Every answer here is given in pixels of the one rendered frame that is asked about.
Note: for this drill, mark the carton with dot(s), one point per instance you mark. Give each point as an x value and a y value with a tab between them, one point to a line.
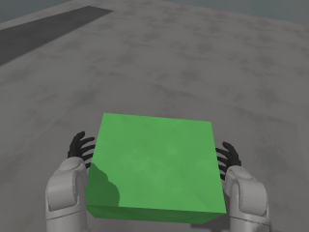
154	169

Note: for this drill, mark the left robot hand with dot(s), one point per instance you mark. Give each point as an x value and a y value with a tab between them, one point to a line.
77	151

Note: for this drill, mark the left robot forearm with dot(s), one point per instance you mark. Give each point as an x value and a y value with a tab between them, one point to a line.
65	198

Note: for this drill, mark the right robot forearm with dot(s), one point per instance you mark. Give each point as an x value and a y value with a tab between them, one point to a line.
249	205

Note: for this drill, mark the right robot hand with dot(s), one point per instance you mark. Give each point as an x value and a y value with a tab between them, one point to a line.
232	158

